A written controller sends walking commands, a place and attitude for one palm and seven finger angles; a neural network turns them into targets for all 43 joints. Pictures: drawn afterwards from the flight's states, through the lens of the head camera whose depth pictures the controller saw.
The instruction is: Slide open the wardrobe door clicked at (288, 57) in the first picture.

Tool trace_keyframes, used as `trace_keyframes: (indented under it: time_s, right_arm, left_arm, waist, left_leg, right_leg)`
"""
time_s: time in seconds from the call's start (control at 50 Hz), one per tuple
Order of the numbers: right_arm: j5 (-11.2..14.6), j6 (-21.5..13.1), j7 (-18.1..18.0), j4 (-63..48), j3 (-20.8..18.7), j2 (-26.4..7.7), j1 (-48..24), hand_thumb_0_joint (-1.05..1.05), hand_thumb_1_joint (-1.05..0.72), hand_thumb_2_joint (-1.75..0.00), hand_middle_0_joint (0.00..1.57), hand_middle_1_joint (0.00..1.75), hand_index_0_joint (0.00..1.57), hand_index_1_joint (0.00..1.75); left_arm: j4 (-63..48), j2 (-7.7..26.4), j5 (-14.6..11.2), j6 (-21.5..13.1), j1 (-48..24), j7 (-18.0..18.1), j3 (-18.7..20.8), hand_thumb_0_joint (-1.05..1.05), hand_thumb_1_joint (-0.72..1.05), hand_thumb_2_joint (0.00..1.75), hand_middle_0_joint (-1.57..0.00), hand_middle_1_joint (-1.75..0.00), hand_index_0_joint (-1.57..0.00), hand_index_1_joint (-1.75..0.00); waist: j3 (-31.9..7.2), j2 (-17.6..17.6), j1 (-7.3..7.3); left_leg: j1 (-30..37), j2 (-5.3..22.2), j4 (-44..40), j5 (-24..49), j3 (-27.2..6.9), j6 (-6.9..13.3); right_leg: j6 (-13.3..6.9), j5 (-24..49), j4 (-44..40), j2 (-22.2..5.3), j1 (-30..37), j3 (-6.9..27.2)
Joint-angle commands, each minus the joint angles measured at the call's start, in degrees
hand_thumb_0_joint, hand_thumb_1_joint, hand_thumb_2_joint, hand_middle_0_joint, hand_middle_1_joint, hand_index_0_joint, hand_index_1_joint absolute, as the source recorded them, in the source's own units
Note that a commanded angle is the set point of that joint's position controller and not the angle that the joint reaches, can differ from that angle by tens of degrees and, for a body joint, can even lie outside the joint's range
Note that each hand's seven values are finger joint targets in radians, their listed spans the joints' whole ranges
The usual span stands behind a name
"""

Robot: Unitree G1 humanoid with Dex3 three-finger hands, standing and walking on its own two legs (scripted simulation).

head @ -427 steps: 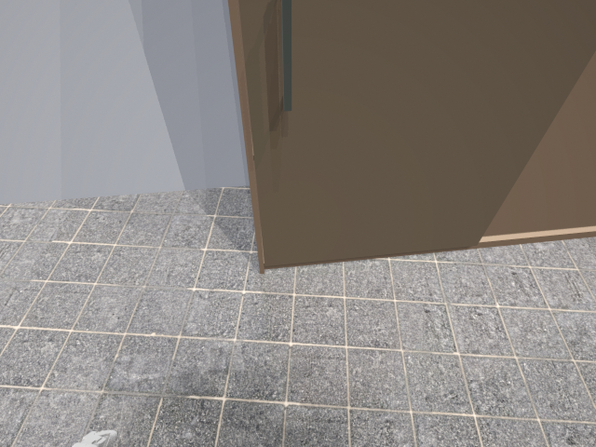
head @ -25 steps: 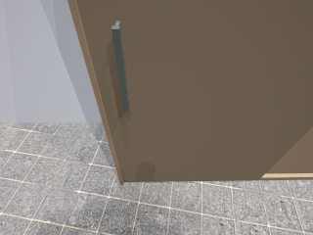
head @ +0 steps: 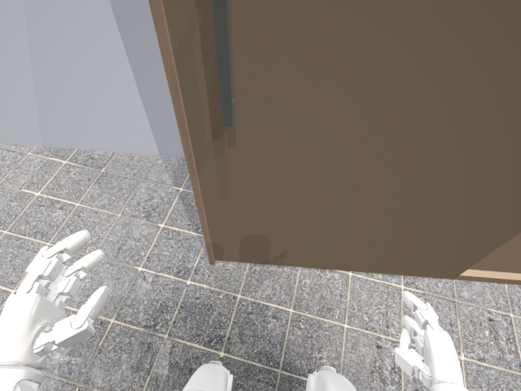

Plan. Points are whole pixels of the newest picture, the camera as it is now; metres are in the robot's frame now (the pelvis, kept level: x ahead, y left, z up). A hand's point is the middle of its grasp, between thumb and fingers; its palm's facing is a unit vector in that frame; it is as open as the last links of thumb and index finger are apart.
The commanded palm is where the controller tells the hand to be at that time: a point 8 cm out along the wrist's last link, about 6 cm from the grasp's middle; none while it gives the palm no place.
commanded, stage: raise the hand with hooked fingers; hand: left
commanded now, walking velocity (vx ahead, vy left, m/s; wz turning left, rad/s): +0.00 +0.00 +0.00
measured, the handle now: (225, 41) +0.56 +0.14 +0.22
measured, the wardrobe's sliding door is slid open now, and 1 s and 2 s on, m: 0.00 0.00 0.00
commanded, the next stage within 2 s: move the hooked fingers beside the handle in 1.62 s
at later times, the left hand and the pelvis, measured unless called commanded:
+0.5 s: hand (60, 245) +0.24 +0.27 +0.13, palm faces +0.10 -0.99 -0.07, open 12.0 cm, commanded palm +0.21 +0.32 +0.15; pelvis +0.01 +0.01 +0.04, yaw +0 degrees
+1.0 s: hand (34, 159) +0.29 +0.29 +0.22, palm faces +0.13 -0.99 -0.06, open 13.9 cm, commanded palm +0.26 +0.33 +0.23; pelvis +0.03 +0.01 +0.06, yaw +0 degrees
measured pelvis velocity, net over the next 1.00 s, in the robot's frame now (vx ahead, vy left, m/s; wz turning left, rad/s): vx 0.03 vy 0.01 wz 0.00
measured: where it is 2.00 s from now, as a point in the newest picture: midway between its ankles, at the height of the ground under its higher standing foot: outside the picture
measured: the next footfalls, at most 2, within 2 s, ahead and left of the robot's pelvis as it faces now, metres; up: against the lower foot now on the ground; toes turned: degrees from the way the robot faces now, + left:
none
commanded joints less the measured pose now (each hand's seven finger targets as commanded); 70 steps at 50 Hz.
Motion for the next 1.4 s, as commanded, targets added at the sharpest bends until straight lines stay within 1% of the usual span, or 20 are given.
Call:
trace_keyframes:
  time_s: [0.0, 0.04, 0.1, 0.14, 0.18, 0.24, 0.3, 0.32, 0.38, 0.5, 0.7, 0.82, 0.96, 1.02, 1.1, 1.14, 1.18, 1.2, 1.34, 1.38]
  right_arm:
    - [0.73, -3.19, -1.4, -6.74, -2.58, -6.78, 0.67, 0.0, -0.9, -0.9, 0.2, 0.3, 0.2, 0.3]
    - [1.01, -2.82, -1.6, -6.8, -2.14, -6.79, 0.13, 0.0, -0.9, -0.9, 0.2, 0.3, 0.2, 0.3]
    - [1.39, -2.31, -1.75, -7.88, -1.58, -6.38, -0.77, 0.0, -0.9, -0.9, 0.2, 0.3, 0.2, 0.3]
    - [1.19, -2.36, -1.6, -8.42, -1.14, -6.11, -1.29, 0.0, -0.9, -0.9, 0.2, 0.3, 0.2, 0.3]
    - [1.31, -2.34, -1.41, -8.77, -1.17, -5.87, -0.79, 0.0, -0.9, -0.9, 0.2, 0.3, 0.2, 0.3]
    - [1.18, -2.55, -1.39, -8.52, -0.76, -6.29, -0.52, 0.0, -0.9, -0.9, 0.2, 0.3, 0.2, 0.3]
    - [1.5, -2.85, -1.74, -8.6, -0.64, -6.66, 0.14, 0.0, -0.9, -0.9, 0.2, 0.3, 0.2, 0.3]
    - [1.62, -3.02, -1.93, -8.34, -0.59, -6.77, 0.47, 0.0, -0.9, -0.9, 0.2, 0.3, 0.2, 0.3]
    - [1.68, -3.47, -2.42, -7.84, -0.24, -6.76, 0.43, 0.0, -0.9, -0.9, 0.2, 0.3, 0.2, 0.3]
    - [1.9, -4.08, -3.14, -6.65, 0.4, -6.51, 0.12, 0.0, -0.9, -0.9, 0.2, 0.3, 0.2, 0.3]
    - [2.27, -3.55, -3.6, -6.22, 1.38, -6.28, -0.98, 0.0, -0.9, -0.9, 0.2, 0.3, 0.2, 0.3]
    - [2.48, -2.92, -3.98, -5.92, 1.84, -6.02, -1.6, 0.0, -0.9, -0.9, 0.2, 0.3, 0.2, 0.3]
    - [2.75, -1.65, -4.24, -5.59, 2.39, -5.9, -2.43, 0.0, -0.9, -0.9, 0.2, 0.3, 0.2, 0.3]
    - [2.96, -1.3, -4.25, -5.85, 2.42, -5.67, -2.9, 0.0, -0.9, -0.9, 0.2, 0.3, 0.2, 0.3]
    - [3.18, -0.61, -4.09, -6.03, 2.58, -5.8, -3.2, 0.0, -0.9, -0.9, 0.2, 0.3, 0.2, 0.3]
    - [3.07, -0.1, -3.7, -6.04, 2.45, -5.83, -2.95, 0.0, -0.9, -0.9, 0.2, 0.3, 0.2, 0.3]
    - [3.36, 0.6, -3.28, -6.31, 2.17, -6.1, -2.9, 0.0, -0.9, -0.9, 0.2, 0.3, 0.2, 0.3]
    - [3.4, 0.9, -3.17, -6.6, 2.15, -6.18, -3.08, 0.0, -0.9, -0.9, 0.2, 0.3, 0.2, 0.3]
    - [3.0, 1.33, -3.3, -7.29, 2.01, -5.68, -3.65, 0.0, -0.9, -0.9, 0.2, 0.3, 0.2, 0.3]
    - [3.02, 1.18, -3.55, -7.1, 2.21, -5.39, -3.61, 0.0, -0.9, -0.9, 0.2, 0.3, 0.2, 0.3]
  left_arm:
    - [-19.5, 12.8, 0.67, -0.29, -7.81, 1.19, 2.88, 0.0, 0.32, 0.65, -0.24, -0.68, -0.24, -0.68]
    - [-16.79, 14.86, 0.3, 3.06, -5.65, 1.15, 5.25, 0.0, 0.27, 0.63, -0.25, -0.7, -0.25, -0.7]
    - [-17.94, 14.4, -0.48, 6.57, -5.44, 1.65, 5.28, 0.0, 0.2, 0.6, -0.25, -0.75, -0.25, -0.75]
    - [-17.5, 15.77, -1.2, 7.99, -4.3, 2.78, 7.57, 0.0, 0.15, 0.58, -0.25, -0.78, -0.25, -0.78]
    - [-18.23, 14.35, -1.42, 8.42, -3.02, 3.48, 6.95, 0.0, 0.11, 0.56, -0.26, -0.81, -0.26, -0.81]
    - [-16.42, 14.63, -1.73, 9.25, -4.88, 4.05, 6.96, 0.0, 0.04, 0.53, -0.26, -0.86, -0.26, -0.86]
    - [-17.66, 14.72, -0.97, 9.68, -7.99, 3.66, 5.67, 0.0, -0.03, 0.5, -0.27, -0.9, -0.27, -0.9]
    - [-17.24, 15.16, -0.87, 10.04, -8.78, 3.71, 5.74, 0.0, -0.06, 0.49, -0.27, -0.92, -0.27, -0.92]
    - [-19.42, 17.22, -0.34, 10.51, -12.75, 3.73, 6.51, 0.0, -0.13, 0.46, -0.27, -0.96, -0.27, -0.96]
    - [-18.94, 18.63, 0.31, 12.87, -17.53, 4.57, 7.27, 0.0, -0.27, 0.4, -0.28, -1.05, -0.28, -1.05]
    - [-15.8, 20.43, 0.35, 20.14, -24.98, 3.69, 8.64, 0.0, -0.5, 0.3, -0.3, -1.2, -0.3, -1.2]
    - [-16.13, 22.29, 0.93, 22.69, -32.05, 3.34, 9.23, 0.0, -0.5, 0.3, -0.3, -1.2, -0.3, -1.2]
    - [-13.47, 25.16, 1.19, 26.15, -38.59, 2.7, 10.76, 0.0, -0.5, 0.3, -0.3, -1.2, -0.3, -1.2]
    - [-13.25, 25.78, 1.69, 27.53, -41.05, 2.73, 10.92, 0.0, -0.5, 0.3, -0.3, -1.2, -0.3, -1.2]
    - [-12.69, 26.92, 2.03, 29.5, -44.23, 2.74, 11.26, 0.0, -0.5, 0.3, -0.3, -1.2, -0.3, -1.2]
    - [-9.07, 26.28, 1.85, 30.92, -40.2, 2.46, 11.6, 0.0, -0.5, 0.3, -0.3, -1.2, -0.3, -1.2]
    - [-8.15, 25.09, 1.64, 31.83, -38.76, 1.8, 10.82, 0.0, -0.5, 0.3, -0.3, -1.2, -0.3, -1.2]
    - [-7.8, 25.06, 1.6, 32.33, -38.8, 1.69, 10.78, 0.0, -0.5, 0.3, -0.3, -1.2, -0.3, -1.2]
    - [-14.98, 27.51, 2.22, 29.7, -43.03, 3.77, 12.56, 0.0, -0.5, 0.3, -0.3, -1.2, -0.3, -1.2]
    - [-14.04, 26.45, 2.42, 29.39, -43.17, 3.95, 12.0, 0.0, -0.5, 0.3, -0.3, -1.2, -0.3, -1.2]
  waist:
    - [-13.48, 6.24, -4.08]
    - [-12.39, 6.7, -2.98]
    - [-12.23, 6.47, -2.44]
    - [-11.83, 6.6, -1.03]
    - [-12.71, 3.83, -1.19]
    - [-8.69, 1.47, -1.37]
    - [-8.85, 3.69, -2.01]
    - [-8.36, 2.64, -2.3]
    - [-9.48, 5.74, -1.95]
    - [-7.87, 7.19, -1.68]
    - [-6.28, 6.13, -1.09]
    - [-7.32, 6.75, -1.15]
    - [-7.27, 4.66, -1.03]
    - [-8.13, 7.31, -0.91]
    - [-8.54, 5.74, -0.8]
    - [-7.71, 4.94, 0.06]
    - [-7.86, 2.24, -0.3]
    - [-7.83, 3.23, -0.2]
    - [-9.59, 4.48, -0.14]
    - [-9.01, 5.56, -0.47]
  left_leg:
    - [4.16, -3.1, -12.42, 17.14, -0.11, 2.29]
    - [4.02, -3.23, -13.76, 17.27, -0.17, 2.1]
    - [5.23, -3.33, -16.3, 16.12, -0.05, 1.94]
    - [5.92, -3.39, -17.84, 17.67, -0.39, 1.61]
    - [6.99, -3.38, -18.71, 19.1, -0.05, 1.67]
    - [6.27, -3.31, -20.21, 17.89, -0.15, 1.56]
    - [8.61, -3.31, -21.72, 16.52, 0.16, 1.75]
    - [8.9, -3.26, -22.17, 15.97, 0.15, 1.85]
    - [11.91, -3.2, -23.69, 17.48, 0.21, 1.88]
    - [15.56, -3.16, -27.15, 19.26, -0.12, 1.66]
    - [20.61, -3.02, -31.55, 23.03, 0.29, 1.72]
    - [24.13, -3.08, -33.42, 24.93, 0.45, 1.87]
    - [26.04, -3.18, -35.41, 26.4, 0.75, 2.28]
    - [27.48, -3.42, -35.96, 27.35, 1.04, 2.18]
    - [28.38, -3.4, -36.88, 29.24, 0.86, 2.23]
    - [27.77, -3.48, -36.85, 30.31, 1.22, 2.3]
    - [27.58, -3.36, -36.89, 30.94, 1.59, 2.35]
    - [27.52, -3.49, -36.88, 30.12, 1.69, 2.34]
    - [29.18, -3.52, -37.18, 30.45, 1.96, 2.43]
    - [29.46, -3.58, -37.72, 29.76, 2.05, 2.38]
  right_leg:
    - [-0.52, 10.33, -10.76, 3.6, 12.91, 2.69]
    - [-0.84, 10.15, -12.0, 3.69, 15.03, 2.36]
    - [-0.35, 8.73, -14.04, 3.32, 16.33, 1.69]
    - [-0.85, 9.95, -14.72, 3.55, 18.99, 1.06]
    - [-0.44, 11.95, -15.51, 3.58, 20.03, 0.87]
    - [-0.5, 10.59, -17.28, 3.74, 20.56, 0.9]
    - [-0.27, 9.06, -18.79, 3.41, 20.15, 1.16]
    - [-0.13, 8.46, -19.57, 3.39, 20.26, 1.26]
    - [-0.48, 10.15, -20.53, 3.35, 22.62, 1.23]
    - [-0.58, 12.57, -22.83, 3.5, 25.52, 0.46]
    - [-0.5, 17.57, -27.19, 3.63, 30.49, 0.27]
    - [-0.45, 19.78, -29.18, 3.57, 32.83, 0.42]
    - [-0.44, 21.88, -31.7, 3.49, 35.94, 0.77]
    - [-0.52, 22.97, -32.05, 3.38, 36.48, 0.77]
    - [-0.58, 24.99, -32.6, 3.43, 37.94, 0.47]
    - [-0.77, 26.43, -32.79, 3.42, 38.67, 0.51]
    - [-0.38, 27.77, -32.54, 3.4, 38.64, 0.37]
    - [-0.39, 27.0, -32.7, 3.4, 38.03, 0.6]
    - [-0.55, 26.61, -33.05, 3.5, 39.71, 1.01]
    - [-0.55, 26.12, -33.32, 3.57, 39.04, 0.92]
